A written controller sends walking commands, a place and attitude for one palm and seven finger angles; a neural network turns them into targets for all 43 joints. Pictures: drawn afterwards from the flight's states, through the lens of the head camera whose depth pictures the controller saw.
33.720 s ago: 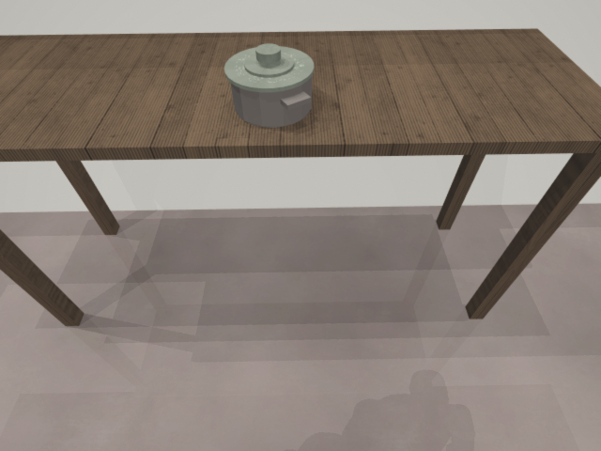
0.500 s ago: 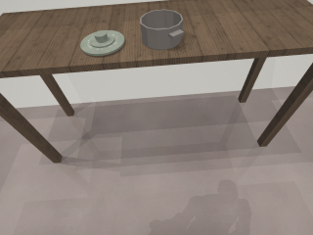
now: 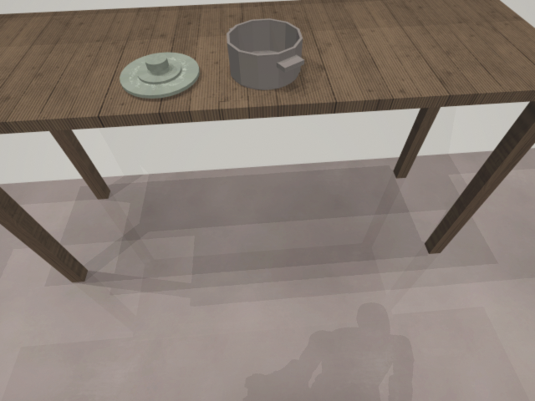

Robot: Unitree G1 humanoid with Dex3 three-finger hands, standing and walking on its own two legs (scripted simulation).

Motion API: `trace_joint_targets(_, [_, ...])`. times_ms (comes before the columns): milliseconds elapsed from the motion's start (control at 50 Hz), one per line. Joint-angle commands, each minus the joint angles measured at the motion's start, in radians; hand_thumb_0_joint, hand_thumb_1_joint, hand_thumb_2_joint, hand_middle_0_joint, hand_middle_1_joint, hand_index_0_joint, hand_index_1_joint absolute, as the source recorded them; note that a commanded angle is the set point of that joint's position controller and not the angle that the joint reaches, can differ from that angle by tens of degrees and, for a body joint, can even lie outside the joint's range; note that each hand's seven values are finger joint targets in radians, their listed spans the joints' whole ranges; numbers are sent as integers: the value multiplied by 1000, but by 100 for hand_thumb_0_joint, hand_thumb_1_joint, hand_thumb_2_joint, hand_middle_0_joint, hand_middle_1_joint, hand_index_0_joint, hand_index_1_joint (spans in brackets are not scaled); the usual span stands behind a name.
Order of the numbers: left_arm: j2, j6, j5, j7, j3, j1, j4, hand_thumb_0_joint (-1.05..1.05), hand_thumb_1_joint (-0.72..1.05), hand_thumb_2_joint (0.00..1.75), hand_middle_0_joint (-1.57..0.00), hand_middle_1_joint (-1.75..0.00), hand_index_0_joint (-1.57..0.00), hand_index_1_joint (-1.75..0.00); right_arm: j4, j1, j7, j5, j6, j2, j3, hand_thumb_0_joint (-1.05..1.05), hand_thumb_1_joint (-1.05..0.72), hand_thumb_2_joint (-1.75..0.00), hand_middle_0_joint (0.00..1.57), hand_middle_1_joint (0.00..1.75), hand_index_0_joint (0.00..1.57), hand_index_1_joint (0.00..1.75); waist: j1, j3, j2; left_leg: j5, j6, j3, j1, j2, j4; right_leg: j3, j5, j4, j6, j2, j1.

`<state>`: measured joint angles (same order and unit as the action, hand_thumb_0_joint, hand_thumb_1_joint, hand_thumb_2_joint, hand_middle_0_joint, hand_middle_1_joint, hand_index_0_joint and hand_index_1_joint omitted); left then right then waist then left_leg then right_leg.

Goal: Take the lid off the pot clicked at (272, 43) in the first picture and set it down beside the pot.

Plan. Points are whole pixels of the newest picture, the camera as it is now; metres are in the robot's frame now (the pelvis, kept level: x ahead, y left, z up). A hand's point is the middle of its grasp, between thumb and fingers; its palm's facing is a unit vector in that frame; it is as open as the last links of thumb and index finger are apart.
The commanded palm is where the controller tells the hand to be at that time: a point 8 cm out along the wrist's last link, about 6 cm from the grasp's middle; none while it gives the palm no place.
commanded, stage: let the arm hang, fingers relaxed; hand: left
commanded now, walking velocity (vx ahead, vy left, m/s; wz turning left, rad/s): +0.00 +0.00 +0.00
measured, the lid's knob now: (156, 62) +0.77 +0.26 +0.09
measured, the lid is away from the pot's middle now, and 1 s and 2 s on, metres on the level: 0.24 0.24 0.24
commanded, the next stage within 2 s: look to check the result in 0.96 s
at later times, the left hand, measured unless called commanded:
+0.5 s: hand out of the picture -0.04 +0.16 -0.17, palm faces +0.03 -0.98 -0.20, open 7.3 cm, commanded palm none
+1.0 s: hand out of the picture -0.09 +0.14 -0.17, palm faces +0.04 -0.99 -0.14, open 7.4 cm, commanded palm none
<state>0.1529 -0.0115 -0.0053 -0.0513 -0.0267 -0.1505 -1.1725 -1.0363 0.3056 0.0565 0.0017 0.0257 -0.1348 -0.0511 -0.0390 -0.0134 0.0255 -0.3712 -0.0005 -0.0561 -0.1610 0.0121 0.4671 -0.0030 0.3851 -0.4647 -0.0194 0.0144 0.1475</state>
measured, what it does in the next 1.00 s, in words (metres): shifts its weight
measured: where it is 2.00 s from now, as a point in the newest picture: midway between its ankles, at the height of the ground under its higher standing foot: outside the picture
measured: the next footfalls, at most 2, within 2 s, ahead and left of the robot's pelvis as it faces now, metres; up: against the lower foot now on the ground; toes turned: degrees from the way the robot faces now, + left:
none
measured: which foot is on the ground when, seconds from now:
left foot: down 0.00-1.00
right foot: down 0.00-1.00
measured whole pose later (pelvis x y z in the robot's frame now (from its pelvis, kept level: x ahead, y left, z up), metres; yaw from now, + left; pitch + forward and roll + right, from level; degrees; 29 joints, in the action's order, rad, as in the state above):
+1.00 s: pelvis -0.06 -0.01 +0.01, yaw +1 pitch -1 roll +0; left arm 0.08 0.01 0.00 -0.04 -0.01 -0.28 -1.25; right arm -1.13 0.36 0.05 0.00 0.01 -0.08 -0.03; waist -0.03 -0.04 0.02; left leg -0.29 -0.01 -0.04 -0.15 0.03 0.45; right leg -0.02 0.29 -0.41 -0.03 0.03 0.11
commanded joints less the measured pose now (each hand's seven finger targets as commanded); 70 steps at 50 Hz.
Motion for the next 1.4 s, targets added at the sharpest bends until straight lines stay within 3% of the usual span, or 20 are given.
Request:
trace_joint_targets(0, [78, 22, 0, -9, -3, -93, -15, 0, 90, 90, -20, -30, -20, -30, -9, 111, 5, -6, -19, -60, -4, 0, -90, -90, 20, 30, 20, 30, 6, 34, -34, 608, 32, 52, 63, 93, -6, 64, -737, 30, -13, -110, -63])
trace_joint_targets(40, [95, 26, 5, -16, -15, -117, -22, 0, 90, 90, -20, -30, -20, -30, -21, 124, 13, -2, -18, -75, -9, 0, -90, -90, 20, 30, 20, 30, 7, 141, -46, 726, 24, 28, 101, 90, 42, 43, -913, -19, -15, -117, -147])
trace_joint_targets(120, [80, 18, 5, -11, -7, -89, -24, 0, 90, 90, -20, -30, -20, -30, -42, 119, 9, -2, -14, -57, -2, 0, -90, -90, 20, 30, 20, 30, 3, 19, 4, 563, 29, 44, 76, 100, -21, 44, -658, 43, -18, -109, -60])
trace_joint_targets(160, [69, 15, 2, -8, 1, -94, -36, 0, 90, 90, -20, -30, -20, -30, -50, 112, 5, -2, -12, -46, 3, 0, -90, -90, 20, 30, 20, 30, 8, -74, -12, 451, 34, 53, 45, 100, -49, 47, -524, 86, -14, -99, -6])
trace_joint_targets(200, [62, 19, 3, -5, 2, -116, -43, 0, 90, 90, -20, -30, -20, -30, -54, 128, 7, -7, -17, -46, 6, 0, -90, -90, 20, 30, 20, 30, 8, -55, -15, 521, 39, 53, 62, 100, -44, 51, -580, 79, -18, -95, -29])
trace_joint_targets(240, [70, 25, 8, -10, -4, -140, -47, 0, 90, 90, -20, -30, -20, -30, -60, 135, 13, -4, -19, -60, 3, 0, -90, -90, 20, 30, 20, 30, 8, 47, -40, 630, 33, 42, 101, 98, -1, 42, -750, 43, -17, -101, -99])
trace_joint_targets(340, [59, 23, 8, -10, 0, -141, -49, 0, 90, 90, -20, -30, -20, -30, -68, 134, 13, -2, -18, -50, 4, 0, -90, -90, 20, 30, 20, 30, 6, 4, -17, 575, 37, 44, 95, 100, -21, 41, -669, 61, -18, -102, -69])
trace_joint_targets(420, [48, 21, 7, -6, 3, -146, -57, 0, 90, 90, -20, -30, -20, -30, -78, 133, 11, -4, -17, -40, 7, 0, -90, -90, 20, 30, 20, 30, 7, -53, -6, 466, 39, 52, 69, 100, -51, 47, -534, 92, -19, -97, -34])
trace_joint_targets(500, [41, 22, 6, -3, 7, -159, -67, 0, 90, 90, -20, -30, -20, -30, -82, 125, 7, -3, -17, -33, 10, 0, -90, -90, 20, 30, 20, 30, 9, -95, -27, 351, 41, 59, 40, 95, -72, 57, -430, 122, -17, -95, -8])
trace_joint_targets(600, [29, 24, 5, -1, 9, -172, -73, 0, 90, 90, -20, -30, -20, -30, -84, 130, 3, -6, -18, -30, 11, 0, -90, -90, 20, 30, 20, 30, 8, -103, -18, 271, 42, 64, 28, 89, -84, 69, -326, 141, -20, -90, 16])
trace_joint_targets(740, [18, 30, 6, -1, 9, -191, -78, 0, 90, 90, -20, -30, -20, -30, -85, 144, 4, -5, -23, -22, 11, 0, -90, -90, 20, 30, 20, 30, 9, -82, -19, 282, 39, 69, 18, 87, -76, 71, -330, 138, -21, -92, 9])
trace_joint_targets(900, [6, 30, 5, -3, 11, -207, -82, 0, 90, 90, -20, -30, -20, -30, -89, 158, 3, -5, -21, -10, 11, 0, -90, -90, 20, 30, 20, 30, 9, -109, -19, 254, 40, 75, -2, 86, -76, 71, -273, 144, -21, -89, 39])
trace_joint_targets(1000, [6, 31, 6, -2, 8, -210, -76, 0, 90, 90, -20, -30, -20, -30, -90, 165, 4, -4, -27, -10, 10, 0, -90, -90, 20, 30, 20, 30, 11, -78, -4, 282, 43, 79, 4, 89, -72, 65, -291, 131, -21, -90, 26])
trace_joint_targets(1160, [4, 30, 3, -4, 7, -213, -71, 0, 90, 90, -20, -30, -20, -30, -90, 165, 3, -2, -28, -5, 8, 0, -90, -90, 20, 30, 20, 30, 13, -96, -33, 290, 44, 86, -7, 90, -74, 58, -296, 123, -18, -89, 40])
trace_joint_targets(1380, [5, 32, 4, -4, 5, -209, -59, 0, 90, 90, -20, -30, -20, -30, -89, 158, 2, -5, -30, -8, 8, 0, -90, -90, 20, 30, 20, 30, 10, -83, -13, 295, 45, 87, -1, 91, -76, 61, -298, 118, -17, -89, 40])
